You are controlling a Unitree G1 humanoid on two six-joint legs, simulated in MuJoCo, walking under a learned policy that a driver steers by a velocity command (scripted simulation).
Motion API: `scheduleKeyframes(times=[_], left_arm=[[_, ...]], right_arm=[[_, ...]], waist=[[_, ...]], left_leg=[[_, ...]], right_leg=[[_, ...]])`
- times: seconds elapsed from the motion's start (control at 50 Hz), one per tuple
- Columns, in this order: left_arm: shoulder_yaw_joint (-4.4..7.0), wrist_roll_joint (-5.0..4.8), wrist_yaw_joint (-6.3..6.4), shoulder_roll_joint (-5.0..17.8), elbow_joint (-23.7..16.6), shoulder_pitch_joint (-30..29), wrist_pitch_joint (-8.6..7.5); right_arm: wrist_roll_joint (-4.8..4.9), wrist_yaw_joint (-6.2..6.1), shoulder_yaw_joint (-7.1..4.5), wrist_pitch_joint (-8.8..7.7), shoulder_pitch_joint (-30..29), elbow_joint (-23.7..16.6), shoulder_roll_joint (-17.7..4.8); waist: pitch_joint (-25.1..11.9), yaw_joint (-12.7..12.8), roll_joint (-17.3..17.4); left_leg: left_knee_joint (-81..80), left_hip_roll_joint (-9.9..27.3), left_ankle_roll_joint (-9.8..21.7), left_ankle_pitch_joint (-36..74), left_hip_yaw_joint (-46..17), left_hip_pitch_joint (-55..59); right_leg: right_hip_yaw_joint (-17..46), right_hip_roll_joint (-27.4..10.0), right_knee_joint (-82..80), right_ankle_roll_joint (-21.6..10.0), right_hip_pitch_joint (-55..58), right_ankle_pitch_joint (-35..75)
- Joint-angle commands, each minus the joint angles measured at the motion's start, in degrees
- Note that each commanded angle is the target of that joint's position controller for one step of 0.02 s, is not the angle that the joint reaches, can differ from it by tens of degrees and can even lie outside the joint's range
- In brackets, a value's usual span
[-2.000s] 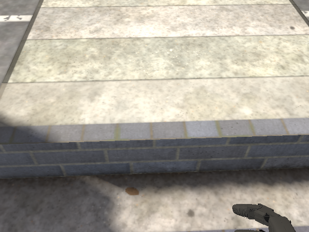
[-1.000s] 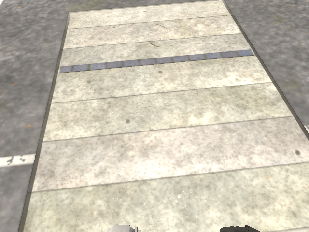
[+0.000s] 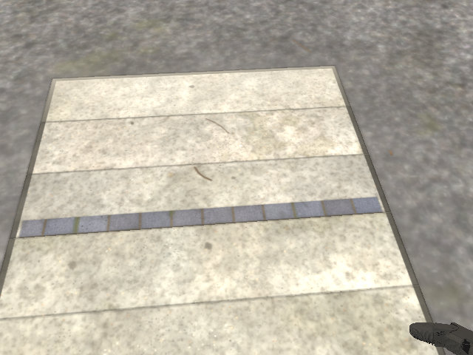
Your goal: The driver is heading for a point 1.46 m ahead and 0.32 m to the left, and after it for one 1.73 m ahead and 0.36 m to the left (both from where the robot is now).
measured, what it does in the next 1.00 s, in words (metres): walks ahead, turning left: left foot, then right foot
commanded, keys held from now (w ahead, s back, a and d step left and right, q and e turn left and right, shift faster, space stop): q+shift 0.46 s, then shift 0.04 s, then e+shift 0.50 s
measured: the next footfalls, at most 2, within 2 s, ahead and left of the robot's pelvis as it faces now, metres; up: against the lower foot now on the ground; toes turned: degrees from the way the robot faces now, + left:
left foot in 0.06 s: +0.23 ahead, +0.08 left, +0.00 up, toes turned +4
right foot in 0.54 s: +0.30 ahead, -0.09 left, +0.00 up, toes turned +39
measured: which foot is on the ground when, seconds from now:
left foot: up 0.00-0.04, down 0.06-0.54, up 0.56-0.84, down 0.86-1.00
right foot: down 0.00-0.04, up 0.06-0.52, down 0.54-0.88, up 0.90-1.00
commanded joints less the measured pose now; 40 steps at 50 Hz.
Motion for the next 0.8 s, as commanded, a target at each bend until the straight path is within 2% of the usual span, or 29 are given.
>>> scheduleKeyframes(times=[0.02, 0.04, 0.06, 0.08, 0.1, 0.12, 0.14, 0.16, 0.18, 0.2, 0.24, 0.28, 0.32, 0.38, 0.44, 0.5, 0.52, 0.54, 0.56, 0.58, 0.6, 0.62, 0.64, 0.66, 0.68, 0.7, 0.74, 0.78, 0.8], left_arm=[[2.20, -2.40, -0.01, 9.4, -7.7, -13.9, 0.01], [2.03, -2.22, -0.31, 8.3, -7.9, -13.1, 0.22], [1.24, -0.69, -1.04, 5.3, -8.3, -10.9, 0.38], [-0.39, 3.76, -1.54, -1.1, -9.7, -7.7, 0.94], [-0.74, 1.87, -1.99, 0.9, -11.5, 2.2, 0.55], [0.09, 0.93, -2.16, 6.6, -11.7, -2.2, 0.22], [0.39, 1.15, -1.72, 8.3, -12.8, -7.4, 0.25], [0.31, 1.79, -0.85, 7.6, -12.7, -9.5, 0.71], [0.42, 2.27, -0.17, 7.5, -13.4, -10.8, 1.25], [0.59, 2.26, -0.03, 7.5, -13.8, -11.7, 1.77], [0.20, 2.46, 0.19, 5.2, -13.3, -12.3, 1.92], [-0.26, 2.32, 0.25, 3.5, -13.2, -13.7, 1.83], [-0.49, 1.76, 0.10, 3.0, -12.6, -15.0, 2.05], [-0.32, 1.64, 0.04, 3.5, -12.1, -16.7, 1.97], [-0.28, 1.33, -0.29, 3.7, -11.9, -18.7, 1.50], [0.33, 1.08, -1.44, 5.0, -10.2, -15.6, 1.06], [0.52, 1.34, -2.00, 5.2, -9.1, -12.9, 0.85], [0.82, 2.08, -2.25, 6.3, -8.7, -12.8, 1.08], [0.88, 3.25, -2.13, 9.0, -10.6, -15.3, 1.88], [1.15, 4.97, -1.74, 9.5, -11.0, -15.1, 2.21], [0.08, 4.18, -1.34, 5.5, -12.0, -16.3, 2.23], [-1.24, 2.63, -1.17, 2.9, -12.3, -18.9, 2.58], [-2.06, 1.72, -1.34, 1.8, -12.5, -18.9, 2.94], [-1.51, 0.52, -1.51, 4.3, -12.6, -19.1, 3.51], [-0.27, 0.08, -1.41, 7.6, -12.7, -17.7, 4.33], [0.68, 0.00, -1.30, 9.6, -12.6, -15.0, 5.14], [1.44, 0.40, -1.17, 10.3, -12.3, -10.4, 6.05], [1.82, 0.18, -1.18, 10.4, -12.5, -8.9, 6.25], [2.12, -0.14, -1.16, 10.5, -12.6, -8.7, 6.16]], right_arm=[[-0.71, -0.83, -3.32, 2.74, 17.3, 0.2, -6.4], [-0.87, -1.38, -4.92, 2.85, 22.4, 1.0, -9.1], [-0.77, -2.40, -6.04, 2.80, 23.8, 0.7, -11.9], [-1.51, -2.81, -5.44, 2.69, 17.9, -1.5, -14.8], [-3.85, -2.05, -5.09, 1.73, 14.2, -7.0, -16.7], [-2.37, -1.62, -5.19, 1.76, 10.6, -9.3, -14.6], [-0.60, -1.98, -4.53, 1.91, 7.8, -10.1, -12.1], [0.23, -2.62, -4.07, 2.30, 5.6, -10.9, -10.6], [0.01, -3.25, -4.05, 2.64, 4.0, -11.4, -10.2], [-0.51, -3.92, -4.04, 3.05, 2.9, -11.9, -10.1], [-1.20, -4.87, -4.40, 3.60, 3.2, -12.2, -10.6], [-0.89, -5.77, -4.79, 4.30, 4.9, -12.0, -11.3], [-0.32, -6.66, -4.98, 5.37, 5.3, -12.1, -11.3], [-0.24, -6.64, -4.90, 6.41, 5.3, -12.3, -10.8], [-0.28, -6.20, -4.60, 6.89, 6.2, -12.2, -9.5], [0.03, -5.42, -4.07, 7.09, 5.0, -13.1, -8.6], [0.27, -5.28, -3.60, 7.15, 4.4, -13.1, -8.0], [0.12, -5.08, -2.74, 7.00, 7.2, -12.4, -5.9], [-0.72, -4.78, -1.82, 6.68, 13.4, -11.3, -3.6], [-0.34, -4.72, -2.93, 5.61, 10.4, -12.6, -8.3], [-1.30, -4.85, -3.46, 4.84, 8.1, -11.8, -10.9], [-1.94, -4.57, -2.93, 5.08, 8.7, -10.4, -9.7], [-2.67, -4.50, -1.96, 5.45, 8.6, -9.3, -6.5], [-2.78, -4.26, -1.40, 5.41, 7.5, -10.1, -4.8], [-2.40, -4.28, -0.89, 5.10, 5.4, -11.0, -3.6], [-1.86, -4.40, -0.68, 4.73, 3.0, -11.5, -3.2], [-0.90, -4.59, -0.61, 4.18, 1.9, -11.5, -2.8], [0.06, -4.65, -1.13, 3.71, 3.4, -10.3, -3.7], [0.23, -4.59, -1.48, 3.52, 4.4, -9.3, -4.2]], waist=[[-3.6, -11.8, -7.3], [-6.3, -14.0, -4.0], [-4.5, -13.8, 4.4], [-1.0, -5.6, 17.9], [-18.1, -2.2, 18.0], [-20.7, -4.9, 8.7], [-16.1, -4.8, 1.8], [-13.0, -3.6, -2.7], [-11.0, -2.7, -2.1], [-9.7, -1.9, -0.6], [-9.7, -2.0, 0.0], [-10.7, -2.8, 0.1], [-11.1, -3.5, 1.7], [-9.2, -4.6, 5.1], [-7.6, -6.0, 7.4], [-8.4, -5.1, 9.3], [-8.7, -3.6, 8.8], [-9.1, -4.5, 4.8], [-9.3, -7.9, -8.5], [-5.2, -6.3, -20.1], [-4.5, -5.4, -13.7], [-3.6, -6.8, -8.3], [-3.4, -6.4, -6.1], [-1.2, -5.9, -6.2], [0.4, -5.2, -6.5], [0.7, -3.5, -7.6], [-1.4, -1.7, -10.7], [-3.0, -1.8, -13.9], [-3.4, -2.2, -14.6]], left_leg=[[-5.4, -4.3, 4.1, 3.1, 2.1, 22.2], [-8.6, -6.3, 6.6, 4.5, 1.8, 31.1], [-12.6, -3.6, 8.9, 17.0, -4.6, 37.6], [-8.9, 4.4, 12.8, 45.3, -21.5, 38.9], [-16.7, 15.7, 25.4, 35.6, -47.2, 49.0], [-22.1, 14.1, 23.9, 12.3, -48.3, 48.7], [-23.4, 11.0, 19.5, -3.6, -44.0, 42.9], [-24.0, 8.4, 16.1, -11.1, -41.3, 36.2], [-24.4, 6.4, 14.4, -11.7, -38.9, 29.7], [-24.8, 4.4, 12.8, -10.6, -36.3, 25.0], [-23.2, 1.3, 11.1, -3.5, -32.6, 21.6], [-21.9, 0.2, 10.3, -1.4, -32.5, 22.1], [-22.0, -0.4, 8.8, -7.1, -34.1, 23.2], [-22.3, -1.5, 8.2, -14.6, -36.0, 23.3], [-21.2, -2.5, 8.6, -13.9, -38.1, 24.0], [-17.5, -2.4, 7.9, -8.4, -39.9, 25.5], [-15.0, -2.9, 6.7, -8.0, -38.5, 24.8], [-9.9, -5.7, 4.7, -15.7, -35.1, 21.7], [2.1, -12.3, 1.4, -30.9, -26.4, 16.9], [14.5, -15.8, -2.4, -34.5, -17.9, 11.2], [22.0, -11.5, -4.5, -30.0, -20.1, 11.6], [22.4, -8.6, -5.7, -25.6, -17.6, 13.6], [21.0, -6.8, -6.8, -23.7, -14.1, 15.6], [18.7, -6.0, -7.5, -22.4, -11.2, 14.8], [14.0, -6.2, -7.1, -22.5, -8.3, 14.6], [9.8, -7.2, -6.8, -23.4, -6.7, 15.1], [2.8, -8.2, -6.0, -26.6, -7.2, 15.9], [-3.9, -8.7, -4.9, -25.5, -8.7, 17.8], [-8.1, -8.9, -4.1, -23.2, -9.1, 19.6]], right_leg=[[2.8, -10.7, 9.9, -3.7, -7.8, 51.7], [2.6, -8.6, 20.6, -1.9, -10.5, 45.7], [3.3, -4.3, 36.1, 1.2, -19.1, 18.9], [5.7, 4.7, 57.6, 3.6, -34.0, -21.2], [20.4, 8.3, 68.9, 4.4, -40.1, -20.0], [24.4, 6.2, 68.9, 2.8, -42.0, -13.4], [24.7, 4.5, 63.7, 1.8, -43.6, -6.6], [25.2, 2.7, 58.7, 1.5, -42.4, -2.6], [25.6, 2.2, 54.2, 1.2, -40.1, -0.7], [25.3, 2.3, 50.6, 1.0, -36.9, -0.1], [24.1, 3.7, 44.2, 1.1, -34.3, 1.1], [24.3, 5.0, 38.8, 1.7, -34.1, 2.8], [25.7, 5.7, 34.8, 2.3, -33.8, 5.5], [26.3, 6.1, 30.0, 2.4, -32.5, 7.3], [26.4, 7.0, 23.2, 2.1, -28.6, 6.5], [25.8, 6.5, 13.3, 0.7, -20.6, 7.1], [24.4, 5.4, 7.3, -0.4, -15.5, 12.8], [26.2, 1.3, 3.7, -2.3, -9.2, 19.0], [37.3, -9.9, 0.7, -8.0, -5.1, 28.1], [49.8, -17.1, -5.5, -17.1, -11.6, 28.4], [51.9, -16.6, -4.9, -18.4, -14.5, 21.5], [45.3, -12.2, -3.8, -15.2, -15.8, 16.5], [42.1, -8.1, -3.9, -12.5, -16.6, 13.0], [41.1, -5.6, -3.7, -11.7, -17.0, 12.6], [39.9, -3.1, -3.2, -10.9, -17.2, 13.8], [39.7, -1.7, -2.9, -10.7, -15.9, 14.3], [42.9, -1.9, -2.9, -11.3, -10.2, 11.5], [46.8, -2.4, -3.4, -11.5, -7.2, 8.0], [47.9, -2.3, -3.5, -11.3, -6.9, 7.7]])
Keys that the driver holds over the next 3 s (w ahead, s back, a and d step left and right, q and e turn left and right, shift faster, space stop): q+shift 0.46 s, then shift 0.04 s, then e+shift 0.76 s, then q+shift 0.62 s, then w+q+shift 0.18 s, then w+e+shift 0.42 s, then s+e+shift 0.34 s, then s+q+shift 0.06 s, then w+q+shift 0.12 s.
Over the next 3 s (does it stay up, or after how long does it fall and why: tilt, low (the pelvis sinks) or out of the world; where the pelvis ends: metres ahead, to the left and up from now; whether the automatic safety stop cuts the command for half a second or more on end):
stays up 0.72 0.09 -0.01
